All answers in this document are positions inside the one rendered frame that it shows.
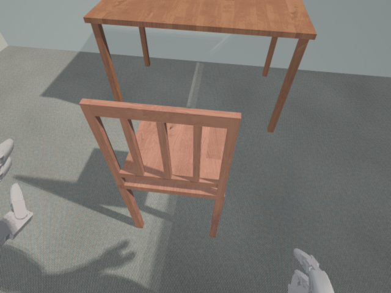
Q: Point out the right robot hand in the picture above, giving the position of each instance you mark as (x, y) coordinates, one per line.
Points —
(317, 282)

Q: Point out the table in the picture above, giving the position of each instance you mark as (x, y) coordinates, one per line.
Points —
(271, 18)

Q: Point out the left robot hand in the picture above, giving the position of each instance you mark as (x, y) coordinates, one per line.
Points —
(14, 221)

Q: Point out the chair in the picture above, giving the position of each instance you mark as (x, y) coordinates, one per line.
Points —
(176, 150)

